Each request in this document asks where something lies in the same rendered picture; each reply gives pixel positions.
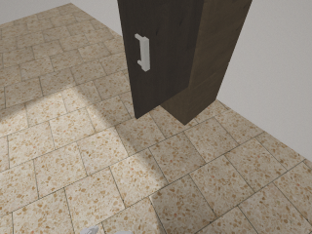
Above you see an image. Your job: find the cupboard door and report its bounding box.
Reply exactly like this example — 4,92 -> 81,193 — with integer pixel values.
117,0 -> 205,119

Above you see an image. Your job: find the handle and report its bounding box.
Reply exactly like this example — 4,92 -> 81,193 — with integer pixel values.
135,34 -> 150,71

